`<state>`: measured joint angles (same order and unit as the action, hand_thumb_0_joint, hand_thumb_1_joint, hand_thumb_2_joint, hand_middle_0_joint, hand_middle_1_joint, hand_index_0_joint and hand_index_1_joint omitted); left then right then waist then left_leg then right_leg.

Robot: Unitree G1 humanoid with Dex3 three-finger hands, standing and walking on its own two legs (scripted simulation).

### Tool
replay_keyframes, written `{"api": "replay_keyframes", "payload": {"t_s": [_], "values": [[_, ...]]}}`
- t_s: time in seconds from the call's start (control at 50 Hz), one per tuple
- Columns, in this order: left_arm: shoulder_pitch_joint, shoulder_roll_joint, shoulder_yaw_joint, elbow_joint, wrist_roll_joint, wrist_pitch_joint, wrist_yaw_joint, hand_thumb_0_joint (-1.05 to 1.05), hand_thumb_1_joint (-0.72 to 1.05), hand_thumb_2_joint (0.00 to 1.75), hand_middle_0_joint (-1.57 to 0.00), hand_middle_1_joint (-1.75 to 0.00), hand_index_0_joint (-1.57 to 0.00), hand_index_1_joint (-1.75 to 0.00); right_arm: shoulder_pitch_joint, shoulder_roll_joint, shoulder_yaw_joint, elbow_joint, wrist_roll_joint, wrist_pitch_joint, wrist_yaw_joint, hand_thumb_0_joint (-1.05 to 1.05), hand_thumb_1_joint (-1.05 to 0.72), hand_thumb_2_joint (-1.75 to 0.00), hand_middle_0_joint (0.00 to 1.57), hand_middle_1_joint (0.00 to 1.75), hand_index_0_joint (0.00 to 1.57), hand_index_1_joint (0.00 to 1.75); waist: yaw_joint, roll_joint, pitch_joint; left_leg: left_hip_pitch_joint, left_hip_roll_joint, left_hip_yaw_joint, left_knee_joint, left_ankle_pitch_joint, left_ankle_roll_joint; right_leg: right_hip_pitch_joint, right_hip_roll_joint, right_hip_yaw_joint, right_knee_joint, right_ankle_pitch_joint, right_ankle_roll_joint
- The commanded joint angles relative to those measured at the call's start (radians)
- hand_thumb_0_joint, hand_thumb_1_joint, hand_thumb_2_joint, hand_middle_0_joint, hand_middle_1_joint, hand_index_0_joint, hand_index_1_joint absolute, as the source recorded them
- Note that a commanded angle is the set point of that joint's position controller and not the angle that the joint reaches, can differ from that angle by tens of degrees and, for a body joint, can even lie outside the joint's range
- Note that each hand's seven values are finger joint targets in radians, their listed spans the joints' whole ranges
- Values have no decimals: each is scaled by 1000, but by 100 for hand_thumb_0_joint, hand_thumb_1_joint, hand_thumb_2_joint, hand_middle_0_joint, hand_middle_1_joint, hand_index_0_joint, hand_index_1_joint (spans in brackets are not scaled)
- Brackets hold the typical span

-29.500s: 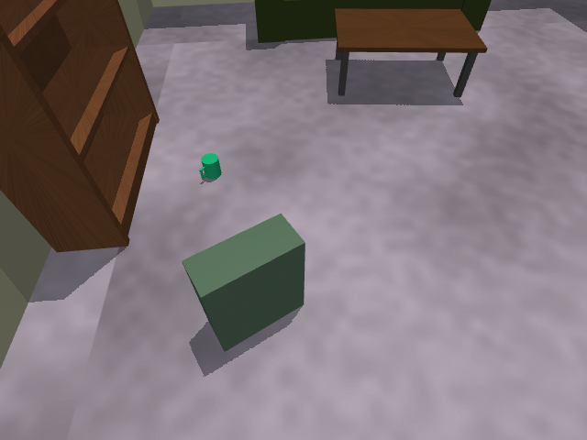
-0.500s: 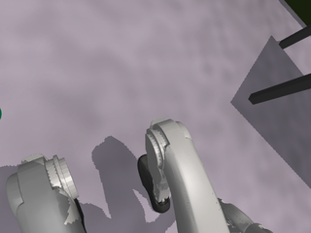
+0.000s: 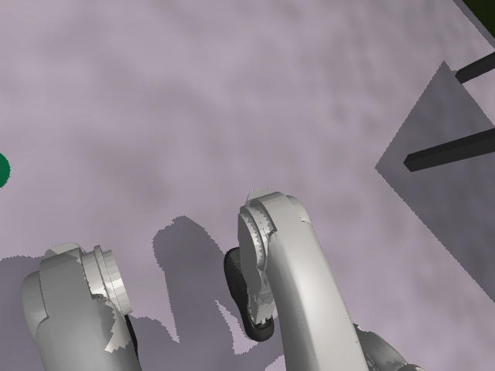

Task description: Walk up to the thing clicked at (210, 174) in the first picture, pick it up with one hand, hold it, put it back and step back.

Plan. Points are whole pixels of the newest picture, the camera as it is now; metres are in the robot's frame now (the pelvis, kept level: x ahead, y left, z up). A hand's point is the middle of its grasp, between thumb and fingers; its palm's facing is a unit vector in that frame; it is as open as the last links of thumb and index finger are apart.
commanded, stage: settle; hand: left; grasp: from above
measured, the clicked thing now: out of the picture +0.46 +0.34 -0.25
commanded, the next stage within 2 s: lift in 0.58 s
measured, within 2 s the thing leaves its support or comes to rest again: leaves its support in 0.02 s
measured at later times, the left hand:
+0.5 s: hand out of the picture +0.43 +0.33 -0.11, palm faces -0.46 -0.12 -0.88, open 11.0 cm
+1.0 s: hand out of the picture +0.42 +0.34 -0.04, palm faces -0.45 -0.11 -0.89, open 11.0 cm
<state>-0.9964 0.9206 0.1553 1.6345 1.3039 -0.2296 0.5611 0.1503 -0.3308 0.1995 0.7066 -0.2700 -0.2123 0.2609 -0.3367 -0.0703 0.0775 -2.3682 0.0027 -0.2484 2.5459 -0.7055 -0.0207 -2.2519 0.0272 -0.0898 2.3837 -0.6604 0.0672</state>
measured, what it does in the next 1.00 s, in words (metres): rises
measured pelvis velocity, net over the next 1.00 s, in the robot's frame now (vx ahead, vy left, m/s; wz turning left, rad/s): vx -0.01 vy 0.00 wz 0.11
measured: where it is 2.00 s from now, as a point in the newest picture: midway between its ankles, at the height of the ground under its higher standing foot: (194, 340)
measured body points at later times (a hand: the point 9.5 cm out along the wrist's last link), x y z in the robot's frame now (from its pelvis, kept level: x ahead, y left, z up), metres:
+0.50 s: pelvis -0.01 -0.01 +0.04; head +0.22 +0.07 +0.42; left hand +0.45 +0.33 -0.06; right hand +0.10 -0.28 -0.06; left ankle +0.06 +0.13 -0.27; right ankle +0.12 -0.14 -0.27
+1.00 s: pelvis -0.01 +0.00 +0.08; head +0.20 +0.06 +0.47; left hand +0.44 +0.34 +0.01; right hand +0.07 -0.27 -0.04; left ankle +0.06 +0.13 -0.27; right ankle +0.12 -0.14 -0.27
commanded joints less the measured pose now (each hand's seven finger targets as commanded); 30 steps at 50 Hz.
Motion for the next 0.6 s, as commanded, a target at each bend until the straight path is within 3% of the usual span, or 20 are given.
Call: {"api": "replay_keyframes", "payload": {"t_s": [0.0,0.06,0.1,0.18,0.2,0.22,0.26,0.28,0.32,0.34,0.36,0.4,0.42,0.46,0.54,0.58], "values": [[-230,225,33,-283,-39,24,33,0,24,92,-66,-98,-68,-96,163,-290,-135,7,25,13,-1,0,-92,-91,20,30,20,30,37,578,-766,605,5,148,-325,220,10,305,28,-140,-191,243,-98],[-235,205,27,-394,-65,54,-1,0,26,94,-68,-97,-70,-96,159,-279,-169,11,59,39,-2,0,-92,-91,20,30,20,30,67,618,-840,640,4,163,-348,242,10,299,22,-117,-205,259,-106],[-200,143,1,-400,-81,79,-28,0,31,91,-71,-94,-73,-93,163,-264,-183,18,78,56,-3,0,-92,-91,20,30,20,30,76,580,-824,623,1,171,-367,250,13,286,20,-109,-216,264,-107],[-210,38,-64,-387,-104,107,-102,0,37,92,-77,-94,-79,-93,198,-248,-210,27,111,85,-9,0,-92,-91,20,30,20,30,51,473,-758,590,-2,173,-383,227,27,279,20,-96,-259,241,-106],[-227,53,-56,-439,-111,105,-120,0,39,95,-79,-95,-80,-94,206,-250,-219,27,116,93,-13,0,-92,-91,20,30,20,30,65,458,-797,601,-4,173,-392,237,28,299,15,-89,-270,248,-104],[-233,58,-52,-431,-113,106,-140,0,42,97,-82,-96,-83,-95,218,-253,-223,25,118,100,-16,0,-92,-91,20,30,20,30,57,436,-798,603,-6,171,-390,266,29,322,11,-88,-271,275,-102],[-212,9,-78,-403,-133,101,-182,0,49,97,-86,-98,-88,-97,221,-240,-220,18,124,111,-24,0,-92,-91,20,30,20,30,50,365,-767,581,-9,172,-395,255,37,346,8,-82,-295,264,-98],[-230,51,-50,-429,-138,90,-194,0,50,100,-88,-100,-90,-98,214,-246,-229,9,129,117,-30,0,-93,-91,20,30,20,30,50,346,-777,554,-7,176,-392,248,42,371,11,-78,-300,263,-97],[-214,22,-69,-399,-137,78,-228,0,52,102,-91,-101,-92,-100,220,-238,-226,-3,134,125,-41,0,-93,-91,20,30,20,30,46,308,-755,547,-12,178,-394,236,43,382,6,-73,-314,250,-95],[-220,34,-56,-395,-138,69,-239,0,53,107,-92,-102,-93,-102,225,-238,-229,2,135,132,-49,0,-93,-91,20,30,20,30,50,295,-748,530,-13,182,-394,217,45,383,5,-69,-321,234,-95],[-237,26,-77,-419,-130,57,-250,0,53,104,-93,-101,-94,-100,208,-229,-225,-15,135,135,-55,0,-93,-91,20,30,20,30,54,299,-750,525,-17,188,-398,200,45,391,6,-66,-333,213,-98],[-234,73,-56,-412,-121,39,-261,0,52,102,-91,-100,-93,-99,205,-220,-220,-16,137,146,-67,0,-93,-91,20,30,20,30,69,293,-748,506,-19,201,-400,164,47,407,6,-54,-341,176,-95],[-253,59,-76,-428,-122,27,-269,0,53,99,-92,-99,-93,-98,195,-208,-212,-23,137,149,-70,0,-93,-91,20,30,20,30,70,301,-745,497,-23,209,-404,145,47,418,8,-48,-349,151,-97],[-266,107,-48,-452,-104,11,-265,0,53,100,-91,-99,-93,-98,189,-215,-213,-28,137,157,-84,0,-92,-91,20,30,20,30,82,323,-763,520,-23,210,-412,135,43,399,6,-50,-347,130,-100],[-310,139,-31,-500,-88,-6,-239,0,50,100,-89,-98,-90,-97,186,-204,-214,-30,141,170,-104,0,-92,-91,20,30,20,30,98,368,-811,563,-21,219,-428,132,37,406,10,-38,-356,113,-107],[-297,127,-30,-491,-88,-2,-227,0,48,102,-88,-97,-88,-96,192,-201,-215,-27,142,173,-111,0,-92,-91,20,30,20,30,99,370,-812,575,-22,221,-440,141,37,404,6,-41,-360,128,-105]]}}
